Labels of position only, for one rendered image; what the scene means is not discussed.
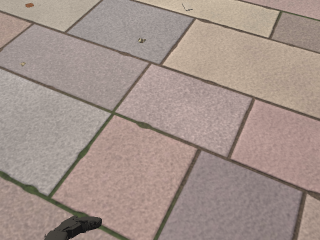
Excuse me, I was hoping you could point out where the left robot hand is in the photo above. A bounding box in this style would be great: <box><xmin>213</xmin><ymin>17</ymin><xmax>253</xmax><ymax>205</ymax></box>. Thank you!
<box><xmin>44</xmin><ymin>215</ymin><xmax>102</xmax><ymax>240</ymax></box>

